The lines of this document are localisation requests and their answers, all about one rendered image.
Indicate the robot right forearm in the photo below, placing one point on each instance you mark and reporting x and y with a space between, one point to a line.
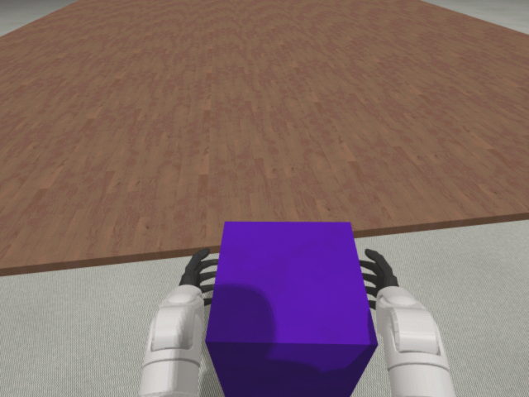
414 352

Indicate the left robot hand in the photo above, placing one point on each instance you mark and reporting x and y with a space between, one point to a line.
194 267

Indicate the right robot hand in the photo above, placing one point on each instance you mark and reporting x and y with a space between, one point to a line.
384 275

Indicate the carton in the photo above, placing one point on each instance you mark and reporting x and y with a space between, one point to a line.
290 316

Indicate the robot left forearm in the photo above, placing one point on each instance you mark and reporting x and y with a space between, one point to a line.
174 344

